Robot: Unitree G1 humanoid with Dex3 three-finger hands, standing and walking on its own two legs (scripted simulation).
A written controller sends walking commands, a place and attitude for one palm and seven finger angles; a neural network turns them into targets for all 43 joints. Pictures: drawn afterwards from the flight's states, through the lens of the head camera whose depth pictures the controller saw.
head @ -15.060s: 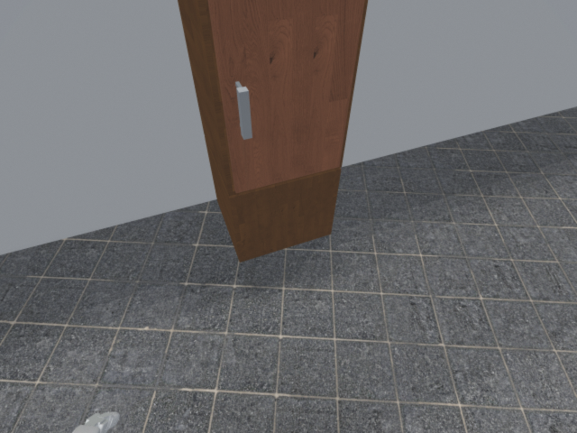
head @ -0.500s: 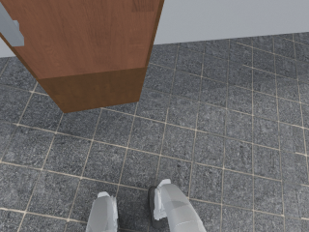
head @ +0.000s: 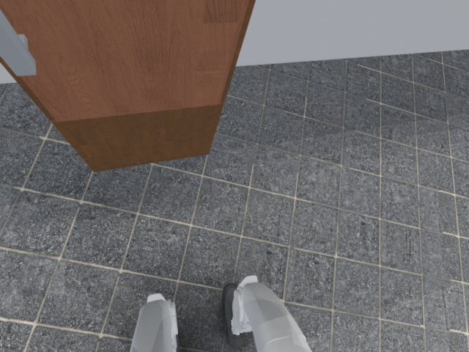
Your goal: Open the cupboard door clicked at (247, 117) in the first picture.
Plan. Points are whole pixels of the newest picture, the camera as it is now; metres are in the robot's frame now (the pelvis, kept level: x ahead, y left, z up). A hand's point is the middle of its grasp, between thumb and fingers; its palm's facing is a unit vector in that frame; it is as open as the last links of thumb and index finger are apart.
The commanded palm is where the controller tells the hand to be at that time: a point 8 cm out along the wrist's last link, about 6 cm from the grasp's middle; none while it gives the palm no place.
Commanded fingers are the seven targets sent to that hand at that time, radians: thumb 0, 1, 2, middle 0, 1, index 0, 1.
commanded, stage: move the hooked fingers beside the handle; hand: left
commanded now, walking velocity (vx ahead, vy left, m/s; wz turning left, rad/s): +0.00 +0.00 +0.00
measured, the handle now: out of the picture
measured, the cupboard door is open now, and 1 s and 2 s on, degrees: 0 0 0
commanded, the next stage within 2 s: slide the fingers in behind the handle in 0.40 s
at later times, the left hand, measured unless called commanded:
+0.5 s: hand out of the picture +0.53 +0.33 +0.06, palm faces +0.12 -0.99 -0.04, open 14.0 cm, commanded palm +0.52 +0.34 +0.06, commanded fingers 0.00 -0.50 0.30 -0.30 -1.20 -0.30 -1.20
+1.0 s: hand out of the picture +0.53 +0.30 +0.06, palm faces +0.15 -0.99 -0.03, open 14.3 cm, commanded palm +0.52 +0.31 +0.06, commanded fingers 0.00 -0.50 0.30 -0.30 -1.20 -0.30 -1.20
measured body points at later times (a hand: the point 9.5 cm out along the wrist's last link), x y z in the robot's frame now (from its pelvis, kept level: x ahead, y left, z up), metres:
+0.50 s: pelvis -0.01 +0.00 -0.01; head +0.20 +0.05 +0.39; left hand +0.52 +0.38 +0.06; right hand -0.02 -0.26 -0.09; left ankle -0.03 +0.09 -0.65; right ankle +0.03 -0.14 -0.65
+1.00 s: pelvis +0.00 +0.00 +0.00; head +0.19 +0.05 +0.41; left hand +0.51 +0.36 +0.06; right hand -0.03 -0.26 -0.09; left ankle -0.03 +0.09 -0.65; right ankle +0.03 -0.14 -0.65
